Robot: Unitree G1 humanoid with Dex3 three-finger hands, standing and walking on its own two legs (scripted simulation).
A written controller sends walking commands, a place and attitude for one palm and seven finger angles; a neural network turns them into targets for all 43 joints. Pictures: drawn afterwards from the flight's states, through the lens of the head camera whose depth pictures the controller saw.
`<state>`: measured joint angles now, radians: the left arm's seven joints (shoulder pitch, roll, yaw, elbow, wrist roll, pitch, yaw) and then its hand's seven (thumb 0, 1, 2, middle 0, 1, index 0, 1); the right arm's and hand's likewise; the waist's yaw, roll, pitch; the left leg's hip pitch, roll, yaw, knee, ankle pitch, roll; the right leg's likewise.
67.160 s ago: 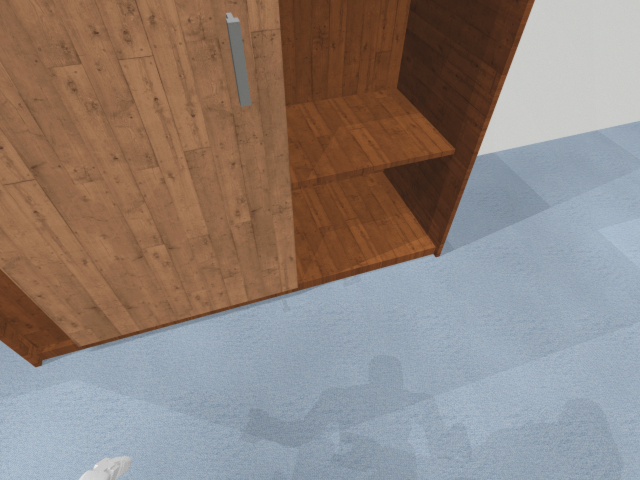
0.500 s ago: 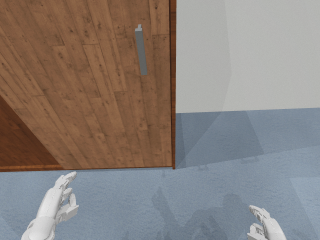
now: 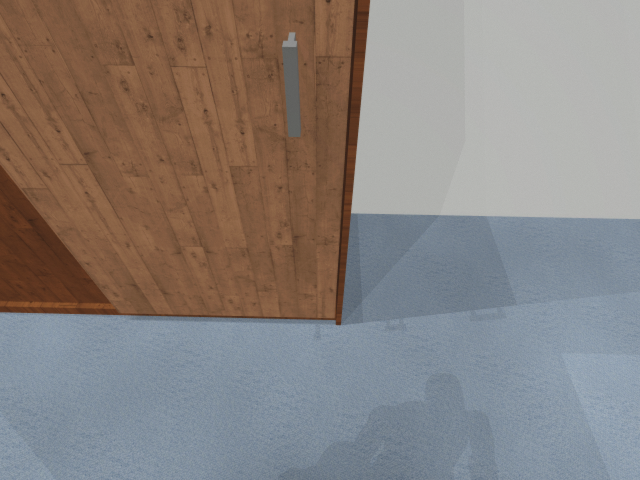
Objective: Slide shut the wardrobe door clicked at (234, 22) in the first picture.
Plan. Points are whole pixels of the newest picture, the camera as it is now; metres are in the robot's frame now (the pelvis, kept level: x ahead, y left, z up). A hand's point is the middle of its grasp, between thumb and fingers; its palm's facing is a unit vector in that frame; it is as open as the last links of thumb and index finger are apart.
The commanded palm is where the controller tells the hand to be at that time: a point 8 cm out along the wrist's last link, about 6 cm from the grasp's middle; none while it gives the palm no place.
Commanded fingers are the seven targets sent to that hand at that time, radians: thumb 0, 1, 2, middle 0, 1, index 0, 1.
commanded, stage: let the arm hang, fingers relaxed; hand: left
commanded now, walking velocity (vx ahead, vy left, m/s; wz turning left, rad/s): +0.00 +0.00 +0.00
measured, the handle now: (293, 86) +0.69 +0.09 +0.14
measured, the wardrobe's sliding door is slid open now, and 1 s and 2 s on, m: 0.00 0.00 0.00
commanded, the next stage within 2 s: look to check the result in 0.44 s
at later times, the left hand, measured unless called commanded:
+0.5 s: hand out of the picture +0.10 +0.20 -0.16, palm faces -0.02 -0.97 -0.24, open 7.3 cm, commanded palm none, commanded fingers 0.00 0.90 0.90 -0.20 -0.30 -0.20 -0.30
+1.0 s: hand out of the picture +0.10 +0.24 -0.15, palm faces -0.01 -0.94 -0.33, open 7.4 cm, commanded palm none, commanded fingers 0.00 0.90 0.90 -0.20 -0.30 -0.20 -0.30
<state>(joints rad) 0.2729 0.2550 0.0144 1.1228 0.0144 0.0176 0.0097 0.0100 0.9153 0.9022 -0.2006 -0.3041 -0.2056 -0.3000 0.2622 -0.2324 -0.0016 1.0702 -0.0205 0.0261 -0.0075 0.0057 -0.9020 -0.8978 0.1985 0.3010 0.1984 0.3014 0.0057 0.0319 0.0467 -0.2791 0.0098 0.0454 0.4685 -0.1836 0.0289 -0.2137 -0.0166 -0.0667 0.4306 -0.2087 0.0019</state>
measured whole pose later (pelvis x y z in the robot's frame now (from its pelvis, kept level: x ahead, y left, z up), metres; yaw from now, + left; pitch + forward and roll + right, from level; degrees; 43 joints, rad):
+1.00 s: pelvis +0.04 -0.01 +0.01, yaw +0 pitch -1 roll +0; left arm 0.11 0.32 0.01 1.14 0.01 -0.02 0.00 0.01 0.91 0.90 -0.20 -0.30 -0.21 -0.30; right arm 0.09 -0.33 0.00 1.12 -0.01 0.00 0.00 0.00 -0.90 -0.90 0.20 0.30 0.20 0.30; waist 0.00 0.01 0.04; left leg -0.14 0.00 0.05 0.32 -0.16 0.01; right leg -0.09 -0.01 -0.06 0.30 -0.20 0.00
